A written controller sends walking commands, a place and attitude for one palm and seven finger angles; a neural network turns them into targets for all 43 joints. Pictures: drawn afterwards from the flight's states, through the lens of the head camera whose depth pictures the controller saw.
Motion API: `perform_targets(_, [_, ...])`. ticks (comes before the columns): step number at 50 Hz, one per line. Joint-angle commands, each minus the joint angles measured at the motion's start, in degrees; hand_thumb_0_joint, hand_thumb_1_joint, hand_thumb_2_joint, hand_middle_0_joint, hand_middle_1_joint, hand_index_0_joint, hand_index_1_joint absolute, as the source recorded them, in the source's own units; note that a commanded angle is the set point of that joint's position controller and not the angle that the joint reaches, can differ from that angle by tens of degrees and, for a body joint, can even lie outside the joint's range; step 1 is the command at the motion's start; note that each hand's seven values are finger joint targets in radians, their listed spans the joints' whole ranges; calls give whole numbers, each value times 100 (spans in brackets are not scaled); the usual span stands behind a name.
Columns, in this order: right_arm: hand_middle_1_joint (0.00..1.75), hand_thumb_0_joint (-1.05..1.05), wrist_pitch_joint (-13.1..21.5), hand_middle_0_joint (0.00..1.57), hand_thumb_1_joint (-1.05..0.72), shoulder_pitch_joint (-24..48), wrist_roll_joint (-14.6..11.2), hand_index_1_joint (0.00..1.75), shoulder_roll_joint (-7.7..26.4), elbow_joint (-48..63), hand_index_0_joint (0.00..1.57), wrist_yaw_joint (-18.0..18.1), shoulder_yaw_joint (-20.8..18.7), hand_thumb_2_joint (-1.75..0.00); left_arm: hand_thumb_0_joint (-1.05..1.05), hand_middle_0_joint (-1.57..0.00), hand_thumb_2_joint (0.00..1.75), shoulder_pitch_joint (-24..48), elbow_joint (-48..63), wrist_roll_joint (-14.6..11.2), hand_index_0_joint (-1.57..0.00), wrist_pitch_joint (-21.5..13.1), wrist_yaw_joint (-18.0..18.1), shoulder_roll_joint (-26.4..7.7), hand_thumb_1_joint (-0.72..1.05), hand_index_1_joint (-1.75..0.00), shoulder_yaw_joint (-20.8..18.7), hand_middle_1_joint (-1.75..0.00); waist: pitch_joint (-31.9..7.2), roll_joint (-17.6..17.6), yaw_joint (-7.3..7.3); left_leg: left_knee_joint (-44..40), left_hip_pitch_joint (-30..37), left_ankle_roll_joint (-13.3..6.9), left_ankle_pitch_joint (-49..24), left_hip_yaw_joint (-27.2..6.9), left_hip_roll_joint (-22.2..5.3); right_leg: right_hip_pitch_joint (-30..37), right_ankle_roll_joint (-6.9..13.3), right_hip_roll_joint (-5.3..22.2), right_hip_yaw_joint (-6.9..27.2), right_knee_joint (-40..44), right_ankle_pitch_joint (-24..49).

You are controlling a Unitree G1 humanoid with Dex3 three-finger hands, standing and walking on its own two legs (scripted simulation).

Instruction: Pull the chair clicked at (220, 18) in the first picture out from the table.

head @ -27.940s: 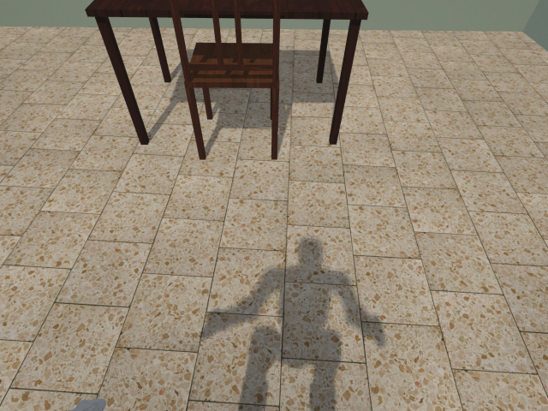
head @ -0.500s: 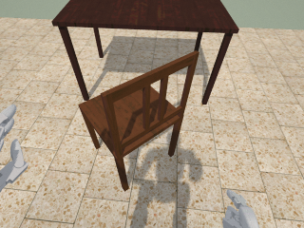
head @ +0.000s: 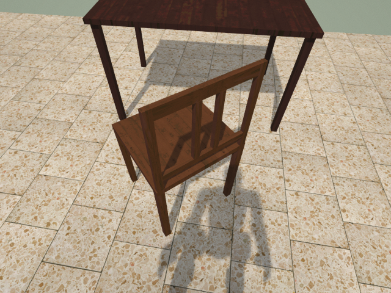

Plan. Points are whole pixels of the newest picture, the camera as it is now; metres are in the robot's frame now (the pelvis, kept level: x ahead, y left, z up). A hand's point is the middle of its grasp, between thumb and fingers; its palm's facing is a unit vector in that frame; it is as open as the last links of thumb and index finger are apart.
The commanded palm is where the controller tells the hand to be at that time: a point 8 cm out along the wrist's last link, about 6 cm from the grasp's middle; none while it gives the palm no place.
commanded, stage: let the arm hang, fingers relaxed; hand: left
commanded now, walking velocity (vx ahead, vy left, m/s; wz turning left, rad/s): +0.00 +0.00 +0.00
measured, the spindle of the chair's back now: (196, 131) +0.59 +0.04 -0.09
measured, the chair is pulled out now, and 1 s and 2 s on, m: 0.59 0.59 0.59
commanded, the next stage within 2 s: look to check the result in 0.58 s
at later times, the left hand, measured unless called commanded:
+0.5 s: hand out of the picture +0.00 +0.16 -0.18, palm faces +0.03 -0.99 -0.16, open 7.3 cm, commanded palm none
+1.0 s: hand out of the picture +0.00 +0.16 -0.18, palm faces +0.05 -0.98 -0.17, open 7.3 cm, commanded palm none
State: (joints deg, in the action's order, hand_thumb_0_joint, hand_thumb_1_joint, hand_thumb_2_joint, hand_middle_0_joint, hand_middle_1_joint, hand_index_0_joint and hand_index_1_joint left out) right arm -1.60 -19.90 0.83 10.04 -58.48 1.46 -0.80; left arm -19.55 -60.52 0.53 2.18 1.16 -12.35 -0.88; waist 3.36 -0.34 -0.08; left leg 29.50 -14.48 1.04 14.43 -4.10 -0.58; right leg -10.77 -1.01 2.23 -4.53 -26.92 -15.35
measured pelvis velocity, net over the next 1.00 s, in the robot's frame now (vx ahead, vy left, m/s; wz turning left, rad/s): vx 0.01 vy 0.00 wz -0.01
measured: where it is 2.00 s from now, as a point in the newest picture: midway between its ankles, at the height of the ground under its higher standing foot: outside the picture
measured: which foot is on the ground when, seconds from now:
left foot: down 0.00-1.00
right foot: down 0.00-1.00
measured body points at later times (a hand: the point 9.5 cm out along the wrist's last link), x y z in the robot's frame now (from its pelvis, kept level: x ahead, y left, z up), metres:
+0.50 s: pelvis +0.00 +0.00 +0.00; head +0.00 +0.00 +0.45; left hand +0.00 +0.21 -0.16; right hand -0.02 -0.22 -0.16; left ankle +0.02 +0.13 -0.74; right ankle -0.01 -0.13 -0.74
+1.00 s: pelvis +0.01 +0.00 +0.00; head +0.02 +0.00 +0.45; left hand -0.01 +0.21 -0.16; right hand +0.00 -0.22 -0.16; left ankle +0.02 +0.13 -0.74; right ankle -0.01 -0.13 -0.74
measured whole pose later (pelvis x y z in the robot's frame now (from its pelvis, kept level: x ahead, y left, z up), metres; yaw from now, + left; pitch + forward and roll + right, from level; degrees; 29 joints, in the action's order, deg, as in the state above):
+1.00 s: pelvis +0.01 +0.00 +0.00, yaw +0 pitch -1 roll +0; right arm 0.1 -17.8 0.6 7.4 -62.3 2.2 -1.1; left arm -18.3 -62.9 0.5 0.6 1.7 -7.4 -0.8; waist 2.3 -0.2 -0.3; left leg 27.9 -12.0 1.2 14.8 -3.5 -0.3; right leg -9.2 -1.0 2.6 -4.0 -27.0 -16.4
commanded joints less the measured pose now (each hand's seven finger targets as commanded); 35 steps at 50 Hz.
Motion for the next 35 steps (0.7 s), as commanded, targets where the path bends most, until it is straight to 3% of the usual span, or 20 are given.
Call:
perform_targets(1, [30, 0, 161, 20, -90, -252, 4, 30, 580, 187, 20, 44, -107, -90, 0, -20, 90, -145, 138, -20, -20, -177, 44, -393, 90, -30, -30, -30, -95, 17, 12, -638, -17, -380, -295, -289, -329, -80, 335, 336, 469, 665, -56])
perform_targets(6, [30, 0, 165, 20, -90, -355, -1, 30, 463, 14, 20, 43, -89, -90, 0, -20, 90, -240, -12, -22, -20, -193, 68, -345, 90, -30, -12, -30, 135, 190, 12, -569, -22, -343, -388, -155, -286, -258, 336, 370, 503, 730, -175])
perform_targets(13, [30, 0, 173, 20, -90, -369, 3, 30, 310, -128, 20, 47, -83, -90, 0, -20, 90, -303, -65, -10, -20, -195, 95, -230, 90, -30, -32, -30, 404, 62, -9, -592, -152, -325, -322, -118, -261, -397, 334, 348, 488, 753, -357])
perform_targets(18, [30, 0, 207, 20, -90, -345, 9, 30, 242, -162, 20, 65, -99, -90, 0, -20, 90, -296, -34, -5, -20, -195, 100, -119, 90, -30, -68, -30, 410, -142, -36, -699, -241, -340, -264, -195, -308, -311, 316, 295, 441, 648, -181])
perform_targets(31, [30, 0, 241, 20, -90, -357, -3, 30, 226, -193, 20, 86, -116, -90, 0, -20, 90, -343, -29, -17, -20, -232, 99, -52, 90, -30, -95, -30, 57, -62, -30, -569, -5, -338, -775, -185, -300, -60, 306, 348, 428, 553, 343])
perform_targets(35, [30, 0, 240, 20, -90, -363, -10, 30, 224, -228, 20, 91, -116, -90, 0, -20, 90, -353, -49, -13, -20, -229, 104, -52, 90, -30, -97, -30, 102, -24, -28, -560, -11, -336, -885, -167, -298, -18, 295, 351, 403, 550, 429])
